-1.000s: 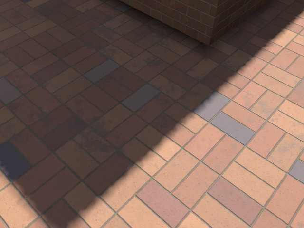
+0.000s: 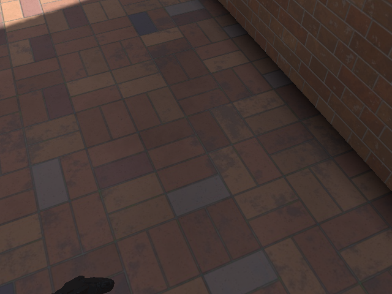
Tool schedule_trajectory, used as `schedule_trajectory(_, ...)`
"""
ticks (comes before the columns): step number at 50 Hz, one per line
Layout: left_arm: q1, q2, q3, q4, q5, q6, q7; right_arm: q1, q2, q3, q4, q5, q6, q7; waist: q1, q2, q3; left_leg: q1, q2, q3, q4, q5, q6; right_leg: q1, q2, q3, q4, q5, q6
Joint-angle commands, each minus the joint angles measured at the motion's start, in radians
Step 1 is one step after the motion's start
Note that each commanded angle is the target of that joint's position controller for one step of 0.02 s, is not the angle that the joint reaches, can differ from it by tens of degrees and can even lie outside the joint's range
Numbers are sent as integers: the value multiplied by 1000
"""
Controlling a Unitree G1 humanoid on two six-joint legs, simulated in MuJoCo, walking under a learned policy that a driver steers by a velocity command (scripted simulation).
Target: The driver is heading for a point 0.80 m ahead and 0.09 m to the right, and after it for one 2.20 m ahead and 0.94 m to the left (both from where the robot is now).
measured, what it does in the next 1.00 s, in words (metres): walks ahead: right foot, then left foot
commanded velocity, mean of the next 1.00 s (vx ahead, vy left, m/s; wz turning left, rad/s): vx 1.00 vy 0.00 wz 0.20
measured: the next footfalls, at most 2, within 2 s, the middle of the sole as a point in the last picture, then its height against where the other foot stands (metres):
right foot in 0.24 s outside the picture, level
left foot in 0.64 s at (162, 221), level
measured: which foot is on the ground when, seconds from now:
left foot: down 0.00-0.26, up 0.28-0.62, down 0.64-1.00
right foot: up 0.00-0.22, down 0.24-0.66, up 0.68-0.98, down 1.00-1.00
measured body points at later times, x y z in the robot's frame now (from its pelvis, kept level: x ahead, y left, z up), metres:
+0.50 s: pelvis +0.46 -0.05 +0.01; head +0.48 -0.03 +0.46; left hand +0.31 +0.21 -0.11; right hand +0.75 -0.21 -0.04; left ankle +0.52 +0.09 -0.67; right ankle +0.42 -0.16 -0.73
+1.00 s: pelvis +0.91 +0.01 -0.01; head +0.93 +0.01 +0.44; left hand +1.16 +0.26 -0.03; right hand +0.83 -0.29 -0.13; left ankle +0.70 +0.13 -0.72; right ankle +1.05 -0.10 -0.73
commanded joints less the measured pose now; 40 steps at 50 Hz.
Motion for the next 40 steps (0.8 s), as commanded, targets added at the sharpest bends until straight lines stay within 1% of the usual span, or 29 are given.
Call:
schedule_trajectory(1,-30,124,25,-74,-3,23,-12,-56,-150,-36,-98,4,-54,-3,47,-61,48,-151,238,-366,-335,122,135,-3,-6,-94,-224,130,32)
schedule_trajectory(4,-153,96,11,-120,-31,17,-16,-10,-152,-43,-90,12,-56,8,-16,8,31,-117,199,-333,-302,309,78,68,49,-124,-491,379,18)
schedule_trajectory(6,-191,112,13,-137,-41,12,-14,26,-164,-49,-80,14,-57,11,-52,45,1,-22,227,-363,-274,439,55,98,84,-123,-586,442,2)
schedule_trajectory(8,-185,138,21,-145,-44,5,-10,12,-176,-54,-83,12,-54,2,-41,58,-15,49,248,-385,-224,508,24,168,104,-99,-692,429,-14)
schedule_trajectory(9,-134,161,30,-131,-45,2,-4,-10,-190,-58,-89,11,-53,-3,-13,62,-46,72,248,-394,-163,610,0,259,128,-92,-728,392,-22)
schedule_trajectory(10,-24,203,49,-95,-46,0,5,-12,-214,-60,-80,3,-56,-6,33,61,-123,142,260,-374,-58,791,-17,355,156,-114,-713,331,-39)
schedule_trajectory(11,147,239,71,-47,-47,-5,18,-29,-237,-61,-72,-8,-59,-4,129,59,-211,166,267,-341,127,899,-34,495,161,-143,-701,262,-62)
schedule_trajectory(12,360,268,91,15,-44,-7,36,-64,-202,-51,-70,-21,-66,-3,240,48,-282,75,239,-289,386,831,-48,690,114,-134,-683,184,-85)
schedule_trajectory(13,545,322,106,57,-21,-11,53,-77,-60,-13,-94,-34,-79,-7,274,-127,-364,-111,171,-224,779,285,-53,870,-72,119,-671,-171,-103)
schedule_trajectory(14,435,405,128,74,-5,-12,32,142,32,18,-127,31,-81,11,79,-523,-442,-418,21,-166,981,-214,-105,993,-284,849,-986,-332,-270)
schedule_trajectory(15,295,268,116,37,-21,-4,9,42,-54,22,-91,-13,-68,-3,89,-222,-255,-531,135,-150,989,-122,-79,862,-231,840,-1021,-451,-300)
schedule_trajectory(16,248,206,105,41,-38,-6,0,-94,-88,16,-114,-28,-65,8,99,-63,-166,-520,169,-134,940,-45,-90,734,-178,643,-997,-333,-306)
schedule_trajectory(17,260,180,99,72,-37,-7,-7,-185,-93,18,-142,-42,-68,14,99,25,-113,-490,201,-109,871,-27,-97,630,-122,516,-995,-176,-288)
schedule_trajectory(19,323,151,85,143,-45,-15,-8,-254,-53,37,-199,-70,-58,27,61,-40,-58,-485,250,-86,762,-65,-121,527,-48,400,-1000,-24,-281)
schedule_trajectory(20,355,152,85,166,-54,-21,-8,-274,-36,47,-220,-75,-55,29,52,-66,-39,-501,262,-76,715,-89,-138,510,-31,384,-1012,36,-289)
schedule_trajectory(22,379,174,92,180,-62,-28,0,-336,-26,66,-266,-80,-55,36,39,-61,-5,-528,296,-55,580,-89,-174,453,-35,363,-1058,100,-316)
schedule_trajectory(25,320,220,114,158,-58,-25,2,-466,-10,97,-323,-46,-64,59,41,-68,22,-254,271,15,239,107,-210,218,34,235,-1146,165,-279)
schedule_trajectory(27,334,252,125,158,-73,-29,-12,-462,-25,92,-316,-28,-63,56,44,-73,0,-65,238,44,182,219,-209,167,12,233,-1167,289,-261)
schedule_trajectory(29,369,254,126,171,-83,-27,-16,-434,-62,75,-302,-30,-63,37,37,-49,-32,-6,229,34,103,217,-198,270,6,220,-1061,441,-229)
schedule_trajectory(30,384,265,129,179,-83,-24,-16,-370,-82,61,-278,-37,-66,24,8,-27,-83,76,203,44,64,165,-187,315,30,192,-924,593,-209)
schedule_trajectory(31,390,277,133,183,-84,-22,-18,-249,-106,44,-241,-45,-70,8,-48,6,-163,229,199,49,50,114,-174,297,80,150,-710,670,-187)
schedule_trajectory(32,367,261,128,176,-81,-32,-18,-72,-152,21,-208,-58,-75,-13,-135,17,-262,416,311,-36,63,1,-137,192,115,99,-452,583,-166)
schedule_trajectory(33,389,119,96,142,-86,-41,-11,81,-231,-5,-185,-84,-75,-32,-135,188,-380,600,589,-422,-19,-386,-67,2,185,22,-101,43,-148)
schedule_trajectory(34,452,113,86,115,-92,-34,-15,68,-263,-17,-171,-61,-63,-29,-81,305,-412,586,674,-879,-217,-558,29,-165,221,2,80,-114,-150)
schedule_trajectory(35,353,140,88,115,-66,-22,-12,-20,-175,-9,-166,-44,-59,-25,-53,185,-210,479,617,-793,-229,-577,53,-284,150,-5,120,-33,-163)
schedule_trajectory(36,261,136,83,97,-44,-23,-20,-53,-110,0,-159,-29,-61,-18,-49,92,-110,366,560,-634,-221,-419,57,-287,118,-11,69,21,-156)
schedule_trajectory(38,184,120,76,67,-13,-17,-30,-59,-58,11,-125,-22,-67,-10,9,71,-27,190,452,-465,-244,-167,44,-214,71,-33,-45,13,-124)
schedule_trajectory(39,173,105,69,44,-5,-9,-35,-47,-52,12,-104,-14,-71,-12,40,124,-19,154,440,-451,-256,-108,57,-203,56,-37,-96,-22,-103)
schedule_trajectory(40,127,102,64,13,-1,-2,-38,-30,-45,10,-87,-5,-78,-13,51,125,1,130,437,-444,-278,-55,68,-214,38,-38,-152,-51,-81)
